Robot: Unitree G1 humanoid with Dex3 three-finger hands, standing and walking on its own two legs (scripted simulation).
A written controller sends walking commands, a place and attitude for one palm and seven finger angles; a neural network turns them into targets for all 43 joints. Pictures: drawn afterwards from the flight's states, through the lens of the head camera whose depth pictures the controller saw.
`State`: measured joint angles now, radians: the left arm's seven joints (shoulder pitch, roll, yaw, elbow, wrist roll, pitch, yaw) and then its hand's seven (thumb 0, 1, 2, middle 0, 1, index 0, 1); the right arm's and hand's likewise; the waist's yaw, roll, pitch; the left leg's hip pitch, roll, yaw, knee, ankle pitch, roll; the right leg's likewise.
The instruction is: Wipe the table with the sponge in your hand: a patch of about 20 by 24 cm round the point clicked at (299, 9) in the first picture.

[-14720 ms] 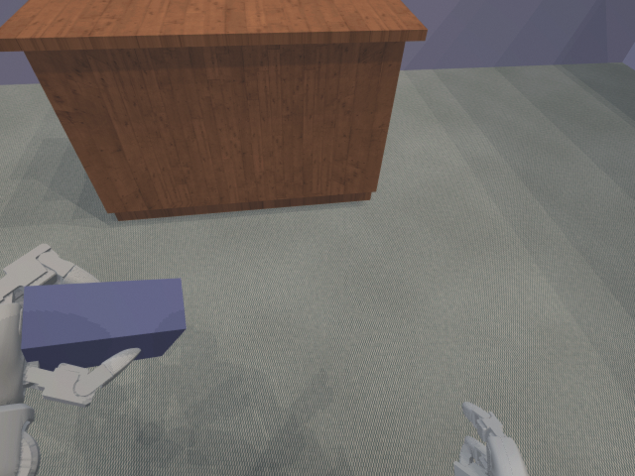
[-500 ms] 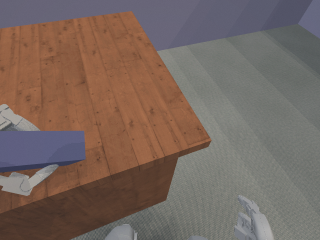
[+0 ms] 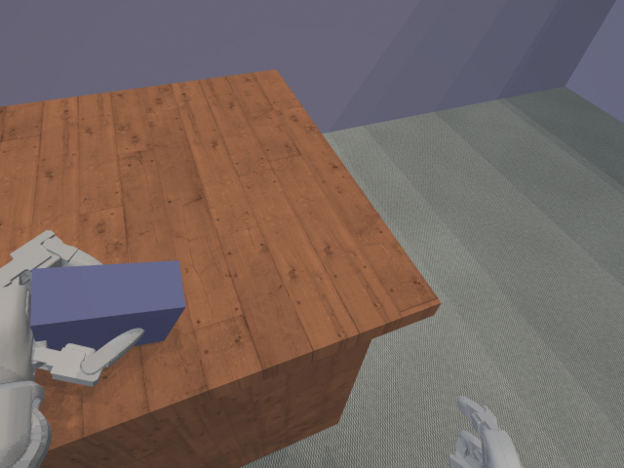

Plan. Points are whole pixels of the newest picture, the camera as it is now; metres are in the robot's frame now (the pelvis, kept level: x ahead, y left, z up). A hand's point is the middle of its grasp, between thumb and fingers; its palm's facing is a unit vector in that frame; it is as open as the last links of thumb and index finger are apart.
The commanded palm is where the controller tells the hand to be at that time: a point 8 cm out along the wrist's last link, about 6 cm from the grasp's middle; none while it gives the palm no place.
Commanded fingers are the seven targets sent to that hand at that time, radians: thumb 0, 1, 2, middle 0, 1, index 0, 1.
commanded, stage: come to a stop and stand still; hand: left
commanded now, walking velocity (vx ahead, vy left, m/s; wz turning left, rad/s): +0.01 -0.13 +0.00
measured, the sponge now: (130, 308) +0.24 +0.21 +0.13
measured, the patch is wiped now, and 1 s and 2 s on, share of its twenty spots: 0.00 0.00 0.00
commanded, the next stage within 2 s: look again from close up in 1.08 s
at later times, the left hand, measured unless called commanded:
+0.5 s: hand (76, 304) +0.21 +0.24 +0.17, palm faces +0.39 -0.85 -0.36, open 9.2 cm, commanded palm +0.14 +0.27 +0.18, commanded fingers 0.00 0.10 1.30 -1.20 -1.60 -1.20 -1.60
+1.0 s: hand (63, 273) +0.24 +0.27 +0.17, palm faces +0.33 -0.86 -0.38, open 9.2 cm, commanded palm +0.18 +0.31 +0.18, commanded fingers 0.00 0.10 1.30 -1.20 -1.60 -1.20 -1.60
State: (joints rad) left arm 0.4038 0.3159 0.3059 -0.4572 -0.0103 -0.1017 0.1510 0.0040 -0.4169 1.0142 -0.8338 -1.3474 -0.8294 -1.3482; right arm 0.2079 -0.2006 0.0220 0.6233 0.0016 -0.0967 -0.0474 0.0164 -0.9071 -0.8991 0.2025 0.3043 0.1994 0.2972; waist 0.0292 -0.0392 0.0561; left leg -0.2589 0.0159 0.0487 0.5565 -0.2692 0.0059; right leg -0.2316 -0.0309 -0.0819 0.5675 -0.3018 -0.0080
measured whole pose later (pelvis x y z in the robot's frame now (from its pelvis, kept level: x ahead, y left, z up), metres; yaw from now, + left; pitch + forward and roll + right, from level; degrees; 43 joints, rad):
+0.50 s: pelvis -0.02 +0.00 +0.01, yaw -1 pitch -1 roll -1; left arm 0.34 0.34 0.33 -0.41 -0.03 -0.19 0.11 0.00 -0.42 1.02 -0.83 -1.35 -0.83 -1.35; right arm 0.22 -0.23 0.00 0.60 0.00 -0.15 -0.02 0.02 -0.91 -0.90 0.20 0.30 0.20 0.30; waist 0.04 0.00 0.08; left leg -0.26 0.05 0.05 0.48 -0.19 0.00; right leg -0.22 0.01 -0.08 0.44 -0.20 -0.02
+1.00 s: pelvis +0.02 +0.03 +0.01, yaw -1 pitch +0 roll -2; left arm 0.44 0.39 0.35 -0.54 -0.03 -0.20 0.11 0.00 -0.42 1.02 -0.83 -1.35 -0.83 -1.35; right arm 0.13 -0.17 0.02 0.57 0.01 -0.14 -0.01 0.02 -0.91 -0.90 0.20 0.30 0.20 0.30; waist 0.02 -0.05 0.09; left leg -0.23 0.00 0.06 0.50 -0.27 0.04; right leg -0.16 -0.03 -0.06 0.42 -0.24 0.03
